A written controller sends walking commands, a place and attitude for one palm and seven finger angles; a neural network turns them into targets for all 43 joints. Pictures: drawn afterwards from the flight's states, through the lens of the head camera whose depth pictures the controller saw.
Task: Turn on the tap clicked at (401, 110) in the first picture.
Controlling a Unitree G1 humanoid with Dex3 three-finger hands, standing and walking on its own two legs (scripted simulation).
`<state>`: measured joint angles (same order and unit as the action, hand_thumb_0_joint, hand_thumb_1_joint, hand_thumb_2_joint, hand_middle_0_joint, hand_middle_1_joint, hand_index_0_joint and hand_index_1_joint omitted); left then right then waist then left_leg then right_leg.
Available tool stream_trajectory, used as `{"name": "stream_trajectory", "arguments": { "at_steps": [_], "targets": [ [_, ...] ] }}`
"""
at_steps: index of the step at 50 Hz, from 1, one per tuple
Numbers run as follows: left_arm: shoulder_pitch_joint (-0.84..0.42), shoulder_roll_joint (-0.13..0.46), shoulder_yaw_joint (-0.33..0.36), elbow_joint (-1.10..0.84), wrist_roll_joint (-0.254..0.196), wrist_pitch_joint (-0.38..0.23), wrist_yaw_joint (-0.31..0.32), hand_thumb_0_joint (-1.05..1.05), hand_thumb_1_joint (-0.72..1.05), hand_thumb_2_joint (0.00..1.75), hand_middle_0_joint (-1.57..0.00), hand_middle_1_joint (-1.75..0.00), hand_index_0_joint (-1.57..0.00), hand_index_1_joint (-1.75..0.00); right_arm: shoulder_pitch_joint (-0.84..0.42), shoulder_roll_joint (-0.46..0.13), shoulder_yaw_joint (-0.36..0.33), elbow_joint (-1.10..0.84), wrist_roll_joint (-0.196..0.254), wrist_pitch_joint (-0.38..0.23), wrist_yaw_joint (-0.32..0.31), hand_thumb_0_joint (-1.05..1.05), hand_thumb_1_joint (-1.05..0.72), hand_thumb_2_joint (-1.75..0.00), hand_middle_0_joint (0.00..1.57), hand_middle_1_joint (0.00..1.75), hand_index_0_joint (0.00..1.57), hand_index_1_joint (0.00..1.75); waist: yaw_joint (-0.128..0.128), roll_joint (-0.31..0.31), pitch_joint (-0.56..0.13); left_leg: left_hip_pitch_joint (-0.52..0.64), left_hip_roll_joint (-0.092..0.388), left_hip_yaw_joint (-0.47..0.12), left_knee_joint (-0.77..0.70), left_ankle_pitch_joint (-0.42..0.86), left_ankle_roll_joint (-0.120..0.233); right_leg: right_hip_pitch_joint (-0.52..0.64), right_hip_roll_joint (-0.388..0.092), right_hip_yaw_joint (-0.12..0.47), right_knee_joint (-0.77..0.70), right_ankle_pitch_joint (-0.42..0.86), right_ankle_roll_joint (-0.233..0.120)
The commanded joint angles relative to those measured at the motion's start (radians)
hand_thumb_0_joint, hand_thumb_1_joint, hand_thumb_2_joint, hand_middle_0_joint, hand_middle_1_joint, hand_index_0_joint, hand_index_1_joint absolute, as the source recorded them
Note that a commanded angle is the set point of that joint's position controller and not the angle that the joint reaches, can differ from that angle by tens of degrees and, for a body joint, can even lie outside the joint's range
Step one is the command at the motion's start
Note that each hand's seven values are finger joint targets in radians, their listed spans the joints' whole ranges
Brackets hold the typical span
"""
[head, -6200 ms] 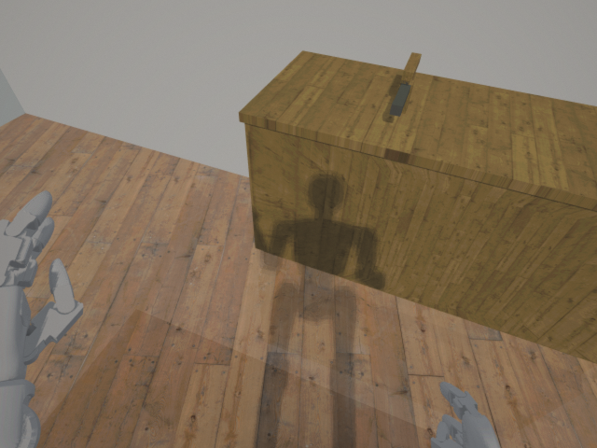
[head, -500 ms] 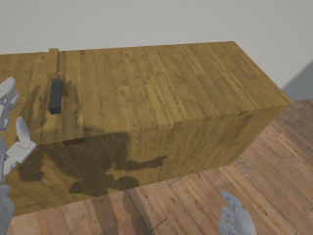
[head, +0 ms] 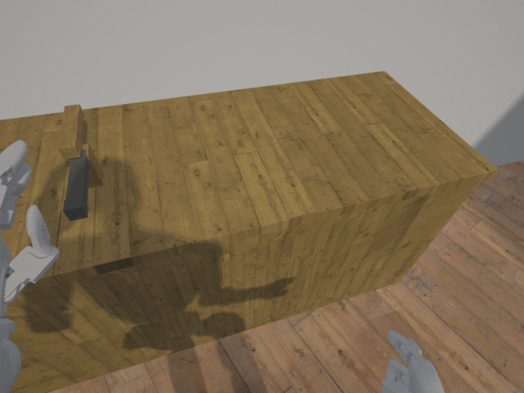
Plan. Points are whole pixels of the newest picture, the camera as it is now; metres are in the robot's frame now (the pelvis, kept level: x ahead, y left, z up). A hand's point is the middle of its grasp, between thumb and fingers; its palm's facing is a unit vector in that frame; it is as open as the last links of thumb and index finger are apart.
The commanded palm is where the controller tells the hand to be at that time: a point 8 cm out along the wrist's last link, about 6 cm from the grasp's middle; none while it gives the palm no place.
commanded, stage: shuffle to correct the standing spot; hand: left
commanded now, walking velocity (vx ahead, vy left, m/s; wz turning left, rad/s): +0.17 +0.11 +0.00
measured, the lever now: (76, 209) +0.38 +0.35 +0.04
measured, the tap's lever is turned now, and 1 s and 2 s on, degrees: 0 0 0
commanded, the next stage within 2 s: come to a stop and stand still in 0.28 s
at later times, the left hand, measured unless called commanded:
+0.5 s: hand (36, 242) +0.22 +0.26 +0.19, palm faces +0.44 -0.82 -0.37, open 7.4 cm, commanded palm +0.17 +0.30 +0.20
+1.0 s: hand (5, 208) +0.26 +0.32 +0.19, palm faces +0.44 -0.84 -0.33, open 7.4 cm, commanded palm +0.21 +0.35 +0.20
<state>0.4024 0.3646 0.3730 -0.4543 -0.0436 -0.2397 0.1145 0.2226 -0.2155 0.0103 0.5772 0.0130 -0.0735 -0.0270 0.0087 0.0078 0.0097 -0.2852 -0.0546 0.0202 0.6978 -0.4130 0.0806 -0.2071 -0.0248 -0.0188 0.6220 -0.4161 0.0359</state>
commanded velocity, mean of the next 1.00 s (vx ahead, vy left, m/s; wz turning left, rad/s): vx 0.06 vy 0.04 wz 0.00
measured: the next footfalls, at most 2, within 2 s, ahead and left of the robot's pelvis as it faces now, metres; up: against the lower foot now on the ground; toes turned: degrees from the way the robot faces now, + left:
right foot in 0.30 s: +0.08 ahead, -0.08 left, +0.00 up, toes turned +1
left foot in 0.58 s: +0.13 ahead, +0.17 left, +0.00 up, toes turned +3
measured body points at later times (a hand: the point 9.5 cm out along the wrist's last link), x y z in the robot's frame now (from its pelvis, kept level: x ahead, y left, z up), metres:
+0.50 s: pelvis +0.02 +0.01 +0.01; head +0.03 +0.02 +0.46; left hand +0.19 +0.30 +0.21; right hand +0.18 -0.23 -0.08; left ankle +0.05 +0.15 -0.68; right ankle +0.04 -0.09 -0.72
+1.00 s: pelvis +0.05 +0.07 +0.02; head +0.06 +0.08 +0.47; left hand +0.24 +0.36 +0.20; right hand +0.25 -0.13 -0.05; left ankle +0.09 +0.18 -0.72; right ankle +0.04 -0.09 -0.72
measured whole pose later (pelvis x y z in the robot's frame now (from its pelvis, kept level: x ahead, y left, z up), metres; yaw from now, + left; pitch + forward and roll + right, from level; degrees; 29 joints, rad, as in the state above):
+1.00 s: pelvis +0.05 +0.07 +0.02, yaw +0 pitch -2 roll -1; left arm 0.39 0.35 0.34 -0.45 -0.04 -0.16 0.13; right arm 0.17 -0.16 0.06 0.60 0.00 -0.11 -0.04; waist 0.04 -0.02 0.03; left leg -0.26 0.03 0.04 0.48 -0.20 0.01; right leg -0.14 -0.05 -0.04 0.42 -0.24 0.05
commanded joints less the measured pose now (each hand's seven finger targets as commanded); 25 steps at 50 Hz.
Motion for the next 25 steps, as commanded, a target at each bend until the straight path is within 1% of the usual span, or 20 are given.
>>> {"name": "stream_trajectory", "arguments": {
  "at_steps": [1, 2, 3, 4, 5, 6, 8, 10, 12, 13, 14, 15, 16, 17, 19, 20, 21, 22, 24, 25],
  "targets": [
    [-0.084, 0.210, 0.141, -0.232, -0.012, -0.073, 0.025, 0.00, 0.90, 0.90, -0.20, -0.30, -0.20, -0.30, -0.098, -0.110, -0.055, -0.151, 0.003, -0.051, -0.001, 0.00, -0.90, -0.90, 0.20, 0.30, 0.20, 0.30, -0.006, -0.025, -0.130, -0.046, 0.051, -0.041, -0.044, 0.419, -0.049, 0.136, -0.143, 0.140, -0.005, 0.508, -0.143],
    [-0.079, 0.196, 0.133, -0.234, -0.014, -0.073, 0.022, 0.00, 0.90, 0.90, -0.20, -0.30, -0.20, -0.30, -0.095, -0.111, -0.057, -0.152, 0.006, -0.049, -0.001, 0.00, -0.90, -0.90, 0.20, 0.30, 0.20, 0.30, -0.015, 0.027, -0.130, 0.027, 0.068, -0.078, -0.096, 0.472, -0.041, 0.067, -0.096, 0.094, 0.059, 0.481, -0.117],
    [-0.082, 0.192, 0.130, -0.250, -0.018, -0.073, 0.018, 0.00, 0.90, 0.90, -0.20, -0.30, -0.20, -0.30, -0.092, -0.120, -0.057, -0.155, 0.007, -0.049, -0.001, 0.00, -0.90, -0.90, 0.20, 0.30, 0.20, 0.30, -0.024, 0.141, -0.125, 0.132, 0.117, -0.176, -0.181, 0.563, -0.033, -0.057, -0.017, 0.001, 0.158, 0.394, -0.071],
    [-0.080, 0.198, 0.132, -0.266, -0.019, -0.073, 0.015, 0.00, 0.90, 0.90, -0.20, -0.30, -0.20, -0.30, -0.077, -0.119, -0.060, -0.155, 0.001, -0.052, 0.000, 0.00, -0.90, -0.90, 0.20, 0.30, 0.20, 0.30, -0.035, 0.241, -0.116, 0.264, 0.193, -0.312, -0.269, 0.672, -0.011, -0.225, 0.038, -0.054, 0.259, 0.139, -0.035],
    [-0.103, 0.219, 0.145, -0.304, -0.016, -0.079, 0.012, 0.00, 0.90, 0.90, -0.20, -0.30, -0.20, -0.30, -0.085, -0.112, -0.061, -0.161, -0.009, -0.065, 0.003, 0.00, -0.90, -0.90, 0.20, 0.30, 0.20, 0.30, -0.032, 0.271, -0.108, 0.375, 0.255, -0.391, -0.304, 0.762, 0.024, -0.350, 0.051, -0.040, 0.330, -0.094, -0.038],
    [-0.078, 0.193, 0.122, -0.257, -0.004, -0.072, 0.013, 0.00, 0.90, 0.90, -0.20, -0.30, -0.20, -0.30, -0.078, -0.109, -0.060, -0.149, -0.025, -0.066, 0.004, 0.00, -0.90, -0.90, 0.20, 0.30, 0.20, 0.30, -0.032, 0.177, -0.082, 0.346, 0.284, -0.413, -0.313, 0.734, 0.045, -0.365, 0.027, -0.021, 0.345, -0.127, -0.050],
    [-0.025, 0.156, 0.102, -0.207, -0.005, -0.059, 0.012, 0.00, 0.90, 0.90, -0.20, -0.30, -0.20, -0.30, -0.065, -0.121, -0.066, -0.152, -0.014, -0.064, 0.004, 0.00, -0.90, -0.90, 0.20, 0.30, 0.20, 0.30, -0.024, 0.097, -0.065, 0.271, 0.268, -0.310, -0.290, 0.695, 0.076, -0.305, 0.010, -0.040, 0.248, -0.052, -0.052],
    [-0.018, 0.166, 0.113, -0.205, -0.004, -0.060, 0.014, 0.00, 0.90, 0.90, -0.20, -0.30, -0.20, -0.30, -0.083, -0.118, -0.056, -0.156, -0.009, -0.069, -0.001, 0.00, -0.90, -0.90, 0.20, 0.30, 0.20, 0.30, -0.008, 0.147, -0.062, 0.143, 0.216, -0.185, -0.299, 0.577, 0.050, -0.151, 0.013, -0.085, 0.098, 0.035, -0.053],
    [0.000, 0.159, 0.106, -0.164, 0.000, -0.060, 0.016, 0.00, 0.90, 0.90, -0.20, -0.30, -0.20, -0.30, -0.089, -0.118, -0.048, -0.155, -0.011, -0.068, -0.008, 0.00, -0.90, -0.90, 0.20, 0.30, 0.20, 0.30, 0.004, 0.128, -0.062, -0.064, 0.186, -0.145, -0.260, 0.406, 0.012, 0.098, 0.020, -0.114, -0.081, 0.139, -0.059],
    [0.000, 0.174, 0.118, -0.159, 0.002, -0.063, 0.018, 0.00, 0.90, 0.90, -0.20, -0.30, -0.20, -0.30, -0.097, -0.120, -0.048, -0.159, -0.011, -0.066, -0.011, 0.00, -0.90, -0.90, 0.20, 0.30, 0.20, 0.30, 0.019, 0.076, -0.087, -0.195, 0.163, -0.126, -0.160, 0.309, 0.000, 0.264, -0.004, -0.075, -0.155, 0.183, -0.074],
    [0.002, 0.196, 0.130, -0.136, 0.008, -0.064, 0.020, 0.00, 0.90, 0.90, -0.20, -0.30, -0.20, -0.30, -0.085, -0.115, -0.056, -0.160, -0.013, -0.061, -0.012, 0.00, -0.90, -0.90, 0.20, 0.30, 0.20, 0.30, 0.024, -0.078, -0.124, -0.351, 0.098, -0.066, 0.057, 0.155, -0.012, 0.391, -0.142, 0.128, -0.208, 0.100, -0.136],
    [0.014, 0.220, 0.160, -0.124, -0.006, -0.065, 0.021, 0.00, 0.90, 0.90, -0.20, -0.30, -0.20, -0.30, -0.093, -0.118, -0.067, -0.171, -0.015, -0.059, -0.009, 0.00, -0.90, -0.90, 0.20, 0.30, 0.20, 0.30, 0.018, -0.231, -0.138, -0.436, 0.018, -0.012, 0.345, -0.019, -0.030, 0.363, -0.373, 0.490, -0.323, 0.051, -0.250],
    [-0.036, 0.188, 0.129, -0.170, -0.017, -0.074, 0.014, 0.00, 0.90, 0.90, -0.20, -0.30, -0.20, -0.30, -0.076, -0.149, -0.091, -0.168, -0.010, -0.061, -0.002, 0.00, -0.90, -0.90, 0.20, 0.30, 0.20, 0.30, 0.010, -0.235, -0.102, -0.438, 0.029, -0.077, 0.522, -0.095, -0.055, 0.219, -0.446, 0.632, -0.403, -0.107, -0.293],
    [-0.051, 0.199, 0.138, -0.187, -0.014, -0.078, 0.015, 0.00, 0.90, 0.90, -0.20, -0.30, -0.20, -0.30, -0.081, -0.140, -0.084, -0.157, -0.014, -0.057, 0.004, 0.00, -0.90, -0.90, 0.20, 0.30, 0.20, 0.30, 0.008, -0.160, -0.026, -0.458, 0.077, -0.125, 0.586, -0.065, -0.065, 0.105, -0.447, 0.616, -0.411, -0.172, -0.306],
    [-0.038, 0.183, 0.123, -0.197, 0.001, -0.081, 0.015, 0.00, 0.90, 0.90, -0.20, -0.30, -0.20, -0.30, -0.076, -0.116, -0.057, -0.125, -0.017, -0.038, 0.012, 0.00, -0.90, -0.90, 0.20, 0.30, 0.20, 0.30, -0.004, -0.028, -0.014, -0.410, 0.142, -0.123, 0.543, 0.025, -0.071, 0.017, -0.364, 0.364, -0.363, 0.006, -0.263],
    [-0.073, 0.201, 0.127, -0.233, 0.006, -0.081, 0.017, 0.00, 0.90, 0.90, -0.20, -0.30, -0.20, -0.30, -0.092, -0.108, -0.051, -0.123, -0.017, -0.035, 0.006, 0.00, -0.90, -0.90, 0.20, 0.30, 0.20, 0.30, -0.002, -0.020, -0.043, -0.345, 0.147, -0.099, 0.454, 0.035, -0.070, 0.000, -0.329, 0.282, -0.339, 0.109, -0.240],
    [-0.079, 0.183, 0.108, -0.240, 0.008, -0.078, 0.023, 0.00, 0.90, 0.90, -0.20, -0.30, -0.20, -0.30, -0.091, -0.095, -0.045, -0.124, -0.017, -0.039, -0.001, 0.00, -0.90, -0.90, 0.20, 0.30, 0.20, 0.30, -0.006, -0.052, -0.047, -0.269, 0.151, -0.065, 0.354, 0.081, -0.069, -0.045, -0.300, 0.176, -0.333, 0.180, -0.217],
    [-0.090, 0.177, 0.100, -0.245, 0.009, -0.073, 0.026, 0.00, 0.90, 0.90, -0.20, -0.30, -0.20, -0.30, -0.096, -0.089, -0.040, -0.125, -0.020, -0.050, -0.009, 0.00, -0.90, -0.90, 0.20, 0.30, 0.20, 0.30, -0.002, -0.081, -0.049, -0.169, 0.139, -0.020, 0.214, 0.103, -0.067, -0.087, -0.264, 0.118, -0.322, 0.218, -0.198],
    [-0.095, 0.173, 0.097, -0.253, 0.009, -0.062, 0.036, 0.00, 0.90, 0.90, -0.20, -0.30, -0.20, -0.30, -0.104, -0.077, -0.040, -0.119, -0.028, -0.077, -0.022, 0.00, -0.90, -0.90, 0.20, 0.30, 0.20, 0.30, 0.017, -0.121, -0.071, 0.014, 0.078, 0.078, -0.019, 0.171, -0.067, -0.088, -0.205, 0.050, -0.288, 0.217, -0.162],
    [-0.086, 0.183, 0.106, -0.248, 0.006, -0.053, 0.040, 0.00, 0.90, 0.90, -0.20, -0.30, -0.20, -0.30, -0.112, -0.077, -0.044, -0.114, -0.030, -0.089, -0.036, 0.00, -0.90, -0.90, 0.20, 0.30, 0.20, 0.30, 0.007, -0.073, -0.063, 0.111, 0.046, 0.112, -0.125, 0.223, -0.073, -0.118, -0.167, 0.033, -0.251, 0.188, -0.128]
  ]
}}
